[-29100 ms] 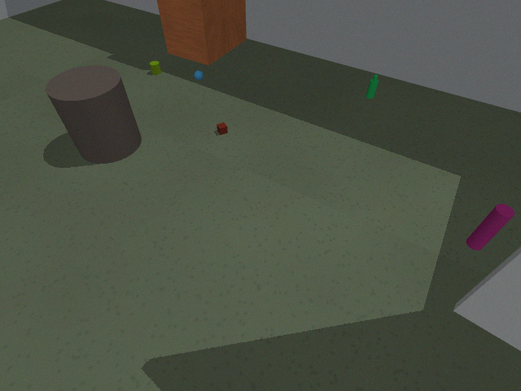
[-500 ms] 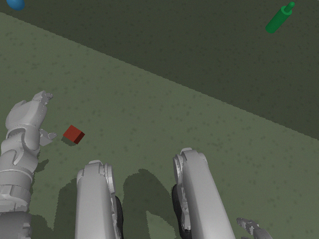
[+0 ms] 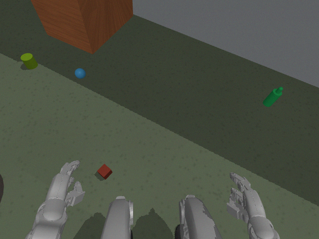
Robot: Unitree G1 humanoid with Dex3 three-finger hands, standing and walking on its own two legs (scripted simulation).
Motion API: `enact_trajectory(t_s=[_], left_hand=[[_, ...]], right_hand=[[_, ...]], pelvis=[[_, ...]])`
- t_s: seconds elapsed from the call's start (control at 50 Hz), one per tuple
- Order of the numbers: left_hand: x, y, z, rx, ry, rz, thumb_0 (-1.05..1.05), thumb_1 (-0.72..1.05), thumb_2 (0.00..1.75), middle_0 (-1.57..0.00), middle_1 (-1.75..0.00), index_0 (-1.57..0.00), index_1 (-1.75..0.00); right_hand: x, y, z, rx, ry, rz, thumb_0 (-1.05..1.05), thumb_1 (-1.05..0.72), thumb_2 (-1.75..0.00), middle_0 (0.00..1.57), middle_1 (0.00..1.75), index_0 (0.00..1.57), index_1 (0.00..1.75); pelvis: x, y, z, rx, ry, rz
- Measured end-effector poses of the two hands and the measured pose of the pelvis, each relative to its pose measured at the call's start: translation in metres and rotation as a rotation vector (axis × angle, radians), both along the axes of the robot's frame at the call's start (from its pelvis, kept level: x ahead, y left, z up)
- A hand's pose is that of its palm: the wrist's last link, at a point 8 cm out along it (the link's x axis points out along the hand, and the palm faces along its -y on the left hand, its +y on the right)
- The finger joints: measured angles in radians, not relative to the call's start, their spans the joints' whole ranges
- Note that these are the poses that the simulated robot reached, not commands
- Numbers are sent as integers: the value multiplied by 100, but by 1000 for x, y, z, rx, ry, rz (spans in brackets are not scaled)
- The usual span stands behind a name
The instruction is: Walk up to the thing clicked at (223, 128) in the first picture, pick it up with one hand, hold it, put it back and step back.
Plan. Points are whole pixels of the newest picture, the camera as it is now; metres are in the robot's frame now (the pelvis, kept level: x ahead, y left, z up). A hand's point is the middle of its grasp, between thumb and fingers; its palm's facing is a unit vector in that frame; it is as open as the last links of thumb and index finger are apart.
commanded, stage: home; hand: left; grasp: from above
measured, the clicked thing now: (104, 171) +0.46 +0.24 -0.58
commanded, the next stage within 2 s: none
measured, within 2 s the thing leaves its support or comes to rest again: neither
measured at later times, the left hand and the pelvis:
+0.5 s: hand (58, 203) +0.21 +0.19 +0.07, palm faces +0.09 -0.97 -0.21, open 7.4 cm; pelvis +0.06 +0.00 +0.11, yaw +1 degrees
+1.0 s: hand (59, 209) +0.20 +0.19 +0.07, palm faces +0.08 -0.97 -0.21, open 7.6 cm; pelvis +0.05 +0.00 +0.11, yaw +2 degrees
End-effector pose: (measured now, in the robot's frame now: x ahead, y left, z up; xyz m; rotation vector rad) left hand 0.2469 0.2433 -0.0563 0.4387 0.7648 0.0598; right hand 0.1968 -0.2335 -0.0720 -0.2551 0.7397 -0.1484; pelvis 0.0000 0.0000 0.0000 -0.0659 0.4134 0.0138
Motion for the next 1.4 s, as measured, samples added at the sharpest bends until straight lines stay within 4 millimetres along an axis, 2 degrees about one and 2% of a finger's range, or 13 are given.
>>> enact_trajectory(t_s=[0.14, 0.26, 0.36, 0.44, 0.6, 0.7, 1.1, 1.4], left_hand=[[-16, -4, 54, -104, 34, 128, 1, 90, 90, -20, -30, -21, -30], [-29, -6, 101, -175, 45, 199, 2, 90, 90, -20, -30, -21, -30], [-39, -8, 135, -202, 23, 210, 1, 90, 90, -20, -30, -21, -30], [-46, -8, 150, -203, 11, 205, 1, 90, 90, -20, -30, -21, -30], [-59, -8, 153, -212, 20, 211, 1, 90, 90, -20, -30, -21, -30], [-62, -10, 149, -223, 27, 214, 2, 90, 90, -20, -30, -20, -30], [-58, -10, 151, -208, 24, 201, 2, 84, 86, -19, -29, -20, -29], [-55, -11, 151, -212, 26, 198, 1, 77, 82, -18, -28, -19, -27]], right_hand=[[-15, 3, 47, -4, 16, -55, 1, -90, -90, 20, 30, 20, 30], [-26, -1, 81, -23, 12, -104, 1, -90, -90, 20, 30, 20, 30], [-22, -5, 105, -37, -37, -126, 1, -90, -90, 20, 30, 20, 30], [-11, -5, 119, -43, -95, -119, 1, -90, -90, 20, 30, 20, 30], [16, -2, 137, -48, -203, -62, 1, -90, -90, 20, 30, 20, 30], [23, -1, 142, -55, -231, -30, 1, -90, -90, 20, 30, 20, 30], [3, 1, 127, -44, -156, -54, 1, -90, -90, 20, 30, 20, 30], [10, -3, 131, -55, -178, -59, 1, -90, -90, 20, 30, 20, 30]], pelvis=[[21, 1, 50, 6, -74, 9], [39, 2, 85, 10, -137, 12], [51, 3, 104, 13, -182, 13], [55, 4, 112, 17, -210, 17], [54, 2, 116, 24, -241, 26], [51, 0, 116, 25, -248, 30], [51, 1, 115, 25, -246, 23], [53, 1, 115, 25, -244, 21]])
